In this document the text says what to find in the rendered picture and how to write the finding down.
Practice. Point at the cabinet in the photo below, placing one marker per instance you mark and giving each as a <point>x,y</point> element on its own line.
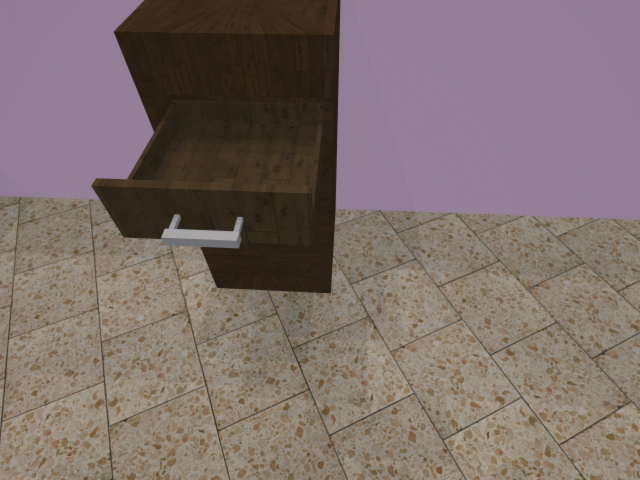
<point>250,51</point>

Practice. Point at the drawer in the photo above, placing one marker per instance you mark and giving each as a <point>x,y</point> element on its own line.
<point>213,161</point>

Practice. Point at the handle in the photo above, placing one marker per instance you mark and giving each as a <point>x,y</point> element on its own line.
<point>202,238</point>

